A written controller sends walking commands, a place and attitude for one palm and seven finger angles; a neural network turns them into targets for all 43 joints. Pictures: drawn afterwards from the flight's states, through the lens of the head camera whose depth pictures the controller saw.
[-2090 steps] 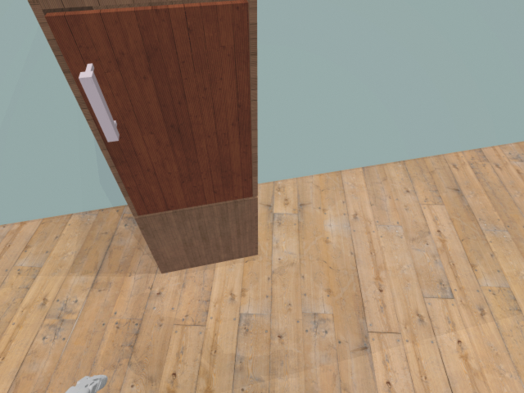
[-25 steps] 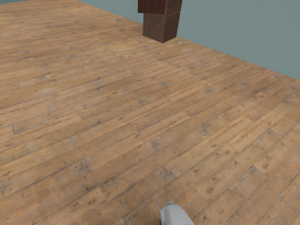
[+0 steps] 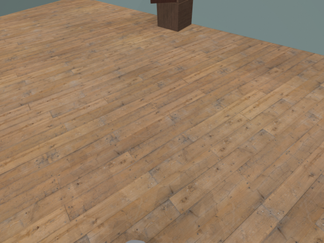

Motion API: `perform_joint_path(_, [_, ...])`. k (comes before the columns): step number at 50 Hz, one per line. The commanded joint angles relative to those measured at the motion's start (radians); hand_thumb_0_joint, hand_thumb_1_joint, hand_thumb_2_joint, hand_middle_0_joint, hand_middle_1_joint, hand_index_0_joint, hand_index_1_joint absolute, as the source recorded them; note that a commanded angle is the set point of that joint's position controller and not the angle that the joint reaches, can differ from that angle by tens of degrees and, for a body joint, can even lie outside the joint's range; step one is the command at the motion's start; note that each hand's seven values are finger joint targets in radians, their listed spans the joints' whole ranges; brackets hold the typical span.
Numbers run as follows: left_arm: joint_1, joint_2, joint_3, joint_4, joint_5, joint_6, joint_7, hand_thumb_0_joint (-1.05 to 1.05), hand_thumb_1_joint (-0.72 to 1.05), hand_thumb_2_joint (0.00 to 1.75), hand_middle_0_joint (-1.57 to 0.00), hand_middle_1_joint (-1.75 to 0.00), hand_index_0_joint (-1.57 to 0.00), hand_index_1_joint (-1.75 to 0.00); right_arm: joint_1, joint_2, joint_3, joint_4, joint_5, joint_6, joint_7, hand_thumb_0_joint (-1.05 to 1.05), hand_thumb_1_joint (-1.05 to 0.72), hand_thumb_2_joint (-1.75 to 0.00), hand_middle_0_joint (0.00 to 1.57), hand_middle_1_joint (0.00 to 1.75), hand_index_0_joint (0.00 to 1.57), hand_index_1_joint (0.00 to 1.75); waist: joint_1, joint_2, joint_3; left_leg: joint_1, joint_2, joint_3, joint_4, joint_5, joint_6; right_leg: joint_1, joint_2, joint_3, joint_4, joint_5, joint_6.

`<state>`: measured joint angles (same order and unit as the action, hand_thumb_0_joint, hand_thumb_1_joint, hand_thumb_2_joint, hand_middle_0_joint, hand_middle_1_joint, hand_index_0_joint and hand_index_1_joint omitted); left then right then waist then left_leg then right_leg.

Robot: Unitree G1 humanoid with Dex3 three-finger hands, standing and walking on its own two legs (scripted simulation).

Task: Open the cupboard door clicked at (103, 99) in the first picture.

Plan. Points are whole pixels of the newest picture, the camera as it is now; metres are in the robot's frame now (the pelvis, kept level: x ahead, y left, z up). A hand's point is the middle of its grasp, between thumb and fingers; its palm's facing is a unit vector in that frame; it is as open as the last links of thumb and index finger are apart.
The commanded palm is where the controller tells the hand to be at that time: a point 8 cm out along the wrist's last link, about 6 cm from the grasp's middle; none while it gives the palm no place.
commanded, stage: relax the arm and regain balance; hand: left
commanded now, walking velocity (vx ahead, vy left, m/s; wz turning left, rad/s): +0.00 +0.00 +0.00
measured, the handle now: out of the picture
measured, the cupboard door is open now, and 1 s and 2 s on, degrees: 43 43 43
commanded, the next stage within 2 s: come to a stop and stand still in 1.60 s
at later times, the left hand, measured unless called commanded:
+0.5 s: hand out of the picture -0.32 +0.18 -0.18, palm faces +0.15 -0.95 -0.28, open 16.3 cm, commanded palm none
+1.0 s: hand out of the picture -0.43 +0.15 -0.17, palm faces +0.09 -0.97 -0.22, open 16.2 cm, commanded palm none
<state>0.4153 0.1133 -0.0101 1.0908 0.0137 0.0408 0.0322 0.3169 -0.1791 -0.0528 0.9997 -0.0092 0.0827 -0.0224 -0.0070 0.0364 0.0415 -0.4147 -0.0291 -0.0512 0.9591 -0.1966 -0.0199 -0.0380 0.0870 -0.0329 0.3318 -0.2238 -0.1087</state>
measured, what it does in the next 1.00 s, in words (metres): walks backwards: left foot, then right foot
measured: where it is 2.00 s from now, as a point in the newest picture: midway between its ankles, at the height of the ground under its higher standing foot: outside the picture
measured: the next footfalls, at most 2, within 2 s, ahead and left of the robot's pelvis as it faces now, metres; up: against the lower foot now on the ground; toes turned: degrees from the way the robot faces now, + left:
left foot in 0.22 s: -0.18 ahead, +0.12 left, +0.00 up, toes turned +3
right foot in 0.46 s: -0.21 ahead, -0.12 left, +0.00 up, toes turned +7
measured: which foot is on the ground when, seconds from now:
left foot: up 0.00-0.20, down 0.22-0.86, up 0.88-1.00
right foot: down 0.00-0.26, up 0.28-0.44, down 0.46-0.72, up 0.74-0.84, down 0.86-1.00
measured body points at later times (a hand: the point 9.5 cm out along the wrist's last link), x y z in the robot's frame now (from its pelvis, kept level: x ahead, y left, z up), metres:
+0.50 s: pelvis -0.24 -0.01 -0.02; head -0.21 -0.02 +0.43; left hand -0.33 +0.23 -0.16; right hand -0.22 -0.22 -0.19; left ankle -0.18 +0.14 -0.74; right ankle -0.25 -0.13 -0.75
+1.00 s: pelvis -0.35 -0.02 +0.00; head -0.31 -0.03 +0.44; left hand -0.43 +0.20 -0.15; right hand -0.29 -0.24 -0.17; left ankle -0.34 +0.12 -0.71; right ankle -0.33 -0.12 -0.75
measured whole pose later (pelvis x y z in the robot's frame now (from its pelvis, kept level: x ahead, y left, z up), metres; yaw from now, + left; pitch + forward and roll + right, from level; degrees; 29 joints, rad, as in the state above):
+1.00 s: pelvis -0.35 -0.02 +0.00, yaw +3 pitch +0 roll +1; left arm 0.37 0.15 0.01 1.14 0.03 0.04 0.03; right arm 0.17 -0.17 -0.04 1.07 -0.01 0.06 -0.02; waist 0.02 0.02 0.08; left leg -0.38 -0.01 -0.03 0.76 -0.25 0.00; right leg -0.22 0.02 0.01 0.45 -0.22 -0.03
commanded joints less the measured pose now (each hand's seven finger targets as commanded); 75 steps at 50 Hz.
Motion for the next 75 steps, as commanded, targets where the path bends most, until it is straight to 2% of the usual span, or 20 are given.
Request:
perform_joint_path(1, [-0.041, 0.171, 0.04, -0.07, 0.014, -0.038, 0.007, 0.0, -0.5, 0.3, -0.15, -0.3, -0.15, -0.3, -0.022, -0.047, -0.019, -0.025, -0.003, -0.016, -0.012, 0.0, -0.9, -0.9, 0.2, 0.3, 0.2, 0.3, 0.025, -0.146, 0.152, -0.007, 0.036, 0.014, -0.151, -0.079, -0.003, -0.145, -0.29, 0.266, -0.162, -0.129, -0.059])
perform_joint_path(9, [-0.082, 0.2, 0.074, -0.049, 0.011, -0.028, 0.009, 0.0, -0.5, 0.3, -0.15, -0.3, -0.15, -0.3, 0.213, 0.016, 0.007, 0.127, -0.007, -0.051, -0.005, 0.0, -0.9, -0.9, 0.2, 0.3, 0.2, 0.3, -0.017, -0.064, 0.055, 0.319, 0.014, 0.104, -0.65, -0.132, 0.056, -0.273, -0.21, 0.242, -0.156, -0.284, 0.079])
perform_joint_path(12, [-0.063, 0.156, 0.069, -0.053, -0.001, -0.012, -0.001, 0.0, -0.5, 0.3, -0.15, -0.3, -0.15, -0.3, 0.191, -0.03, 0.008, 0.111, -0.028, -0.051, -0.014, 0.0, -0.9, -0.9, 0.2, 0.3, 0.2, 0.3, 0.009, 0.07, 0.066, 0.156, 0.171, -0.103, -0.757, -0.362, 0.131, -0.278, -0.109, 0.11, -0.008, -0.204, 0.139])
perform_joint_path(14, [-0.028, 0.139, 0.075, -0.016, -0.004, 0.034, 0.006, 0.0, -0.5, 0.3, -0.15, -0.3, -0.15, -0.3, 0.005, -0.059, 0.007, 0.057, -0.019, -0.047, -0.026, 0.0, -0.9, -0.9, 0.2, 0.3, 0.2, 0.3, 0.063, 0.344, 0.093, -0.221, 0.357, -0.305, -0.894, -0.499, 0.21, -0.094, -0.06, 0.023, 0.584, -0.059, 0.118])
perform_joint_path(17, [0.149, 0.107, 0.08, -0.001, 0.014, 0.044, -0.001, 0.0, -0.5, 0.3, -0.15, -0.3, -0.15, -0.3, -0.268, -0.114, 0.002, -0.043, -0.015, -0.048, -0.025, 0.0, -0.9, -0.9, 0.2, 0.3, 0.2, 0.3, 0.195, 0.116, 0.129, -0.357, 0.278, -0.172, -0.845, -0.212, 0.162, -0.087, -0.052, 0.081, 0.912, -0.116, 0.116])
perform_joint_path(21, [0.041, 0.05, 0.028, -0.009, -0.001, -0.034, 0.0, 0.0, -0.5, 0.3, -0.15, -0.3, -0.15, -0.3, 0.012, -0.08, 0.002, 0.052, -0.014, -0.035, -0.024, 0.0, -0.9, -0.9, 0.2, 0.3, 0.2, 0.3, 0.028, -0.075, 0.117, 0.167, 0.147, -0.082, -0.525, -0.016, 0.086, -0.249, -0.075, 0.001, 0.013, -0.096, 0.136])
perform_joint_path(24, [-0.048, 0.192, 0.022, -0.04, 0.0, -0.04, 0.007, 0.0, -0.5, 0.3, -0.15, -0.3, -0.15, -0.3, 0.026, -0.002, 0.011, 0.044, 0.008, -0.029, -0.011, 0.0, -0.9, -0.9, 0.2, 0.3, 0.2, 0.3, -0.039, -0.28, 0.121, 0.187, 0.042, 0.017, -0.332, -0.094, 0.023, -0.435, -0.361, 0.394, -0.175, -0.277, -0.006])
perform_joint_path(25, [-0.124, 0.216, 0.028, -0.066, 0.007, -0.027, 0.004, 0.0, -0.5, 0.3, -0.15, -0.3, -0.15, -0.3, 0.029, -0.018, 0.005, 0.045, 0.004, -0.031, 0.001, 0.0, -0.9, -0.9, 0.2, 0.3, 0.2, 0.3, -0.075, -0.163, 0.103, 0.309, 0.03, 0.04, -0.313, -0.053, 0.015, -0.546, -0.346, 0.372, -0.181, -0.41, -0.014])
perform_joint_path(29, [-0.139, 0.175, 0.027, -0.029, 0.008, -0.032, 0.0, 0.0, -0.5, 0.3, -0.15, -0.3, -0.15, -0.3, 0.021, -0.04, 0.013, 0.075, 0.003, -0.046, -0.009, 0.0, -0.9, -0.9, 0.2, 0.3, 0.2, 0.3, -0.05, -0.237, 0.093, 0.344, 0.066, 0.003, -0.405, 0.007, 0.024, -0.53, -0.22, 0.254, -0.099, -0.349, 0.04])
perform_joint_path(33, [-0.05, 0.162, 0.045, -0.005, 0.003, -0.012, -0.008, 0.0, -0.5, 0.3, -0.15, -0.3, -0.15, -0.3, -0.038, -0.081, 0.02, 0.064, -0.016, -0.067, -0.018, 0.0, -0.9, -0.9, 0.2, 0.3, 0.2, 0.3, 0.015, 0.172, 0.098, 0.08, 0.147, -0.158, -0.738, -0.322, 0.063, -0.272, -0.098, 0.13, 0.075, -0.253, 0.094])
perform_joint_path(35, [0.024, 0.14, 0.051, 0.016, 0.01, 0.0, -0.01, 0.0, -0.5, 0.3, -0.15, -0.3, -0.15, -0.3, -0.107, -0.118, 0.012, 0.035, -0.016, -0.062, -0.018, 0.0, -0.9, -0.9, 0.2, 0.3, 0.2, 0.3, 0.061, 0.24, 0.056, -0.067, 0.2, -0.219, -0.839, -0.443, 0.095, -0.099, -0.065, 0.044, 0.263, -0.148, 0.099])
perform_joint_path(41, [0.155, 0.078, 0.029, 0.058, 0.007, 0.0, -0.011, 0.0, -0.5, 0.3, -0.15, -0.3, -0.15, -0.3, -0.165, -0.144, -0.001, 0.003, -0.012, -0.034, -0.017, 0.0, -0.9, -0.9, 0.2, 0.3, 0.2, 0.3, 0.091, 0.086, 0.105, -0.083, 0.152, -0.126, -0.761, -0.331, 0.077, -0.059, -0.072, 0.014, 0.137, -0.176, 0.089])
perform_joint_path(43, [0.061, 0.172, 0.029, 0.024, 0.012, -0.016, -0.003, 0.0, -0.5, 0.3, -0.15, -0.3, -0.15, -0.3, -0.117, -0.042, 0.009, 0.009, 0.004, -0.016, -0.008, 0.0, -0.9, -0.9, 0.2, 0.3, 0.2, 0.3, 0.023, -0.258, 0.181, 0.069, 0.016, 0.011, -0.38, -0.11, 0.0, -0.403, -0.318, 0.394, -0.25, -0.561, 0.009])
perform_joint_path(44, [-0.072, 0.19, 0.026, -0.024, 0.013, -0.017, 0.002, 0.0, -0.5, 0.3, -0.15, -0.3, -0.15, -0.3, -0.096, -0.043, 0.002, 0.02, -0.001, -0.014, -0.003, 0.0, -0.9, -0.9, 0.2, 0.3, 0.2, 0.3, -0.01, -0.258, 0.2, 0.129, 0.024, -0.001, -0.202, -0.064, 0.004, -0.566, -0.406, 0.446, -0.312, -0.574, -0.037])
perform_joint_path(46, [-0.222, 0.18, 0.034, -0.065, 0.014, -0.036, 0.006, 0.0, -0.5, 0.3, -0.15, -0.3, -0.15, -0.3, -0.033, -0.053, -0.003, 0.055, -0.003, -0.02, 0.003, 0.0, -0.9, -0.9, 0.2, 0.3, 0.2, 0.3, -0.062, -0.27, 0.098, 0.187, 0.047, -0.022, -0.082, -0.043, 0.021, -0.545, -0.326, 0.349, -0.24, -0.374, -0.034])
perform_joint_path(52, [-0.089, 0.18, 0.042, -0.019, 0.01, -0.043, 0.0, 0.0, -0.5, 0.3, -0.15, -0.3, -0.15, -0.3, -0.036, -0.013, 0.024, 0.076, 0.006, -0.079, -0.008, 0.0, -0.9, -0.9, 0.2, 0.3, 0.2, 0.3, 0.003, -0.093, -0.023, 0.267, 0.046, 0.035, -0.627, 0.04, 0.016, -0.185, -0.237, 0.219, 0.036, 0.09, 0.028])
perform_joint_path(54, [-0.04, 0.14, 0.034, -0.002, -0.003, -0.048, -0.001, 0.0, -0.5, 0.3, -0.15, -0.3, -0.15, -0.3, -0.058, -0.057, 0.029, 0.083, -0.001, -0.105, -0.02, 0.0, -0.9, -0.9, 0.2, 0.3, 0.2, 0.3, 0.047, 0.038, -0.061, 0.287, 0.171, -0.075, -0.617, 0.311, 0.057, -0.151, -0.162, 0.157, 0.081, 0.171, 0.082])
perform_joint_path(57, [-0.081, 0.181, 0.017, 0.022, -0.015, -0.055, -0.004, 0.0, -0.5, 0.3, -0.15, -0.3, -0.15, -0.3, -0.045, -0.066, 0.038, 0.104, 0.003, -0.096, -0.028, 0.0, -0.9, -0.9, 0.2, 0.3, 0.2, 0.3, 0.026, -0.05, -0.083, 0.273, 0.138, -0.016, -0.573, 0.27, 0.038, -0.089, -0.184, 0.145, 0.073, 0.315, 0.084])
perform_joint_path(64, [-0.111, 0.17, 0.014, 0.029, -0.004, -0.033, -0.01, 0.0, -0.5, 0.3, -0.15, -0.3, -0.15, -0.3, -0.059, -0.062, 0.045, 0.116, -0.004, -0.081, -0.02, 0.0, -0.9, -0.9, 0.2, 0.3, 0.2, 0.3, 0.028, -0.019, 0.085, 0.142, 0.133, -0.046, -0.686, -0.086, 0.047, -0.17, -0.159, 0.154, 0.007, -0.024, 0.096])
perform_joint_path(75, [-0.098, 0.164, 0.018, 0.025, -0.001, -0.039, -0.009, 0.0, -0.5, 0.3, -0.15, -0.3, -0.15, -0.3, -0.021, -0.064, 0.04, 0.112, -0.002, -0.088, -0.016, 0.0, -0.9, -0.9, 0.2, 0.3, 0.2, 0.3, 0.022, -0.025, 0.026, 0.149, 0.134, -0.051, -0.676, -0.105, 0.055, -0.172, -0.162, 0.154, 0.03, -0.013, 0.095])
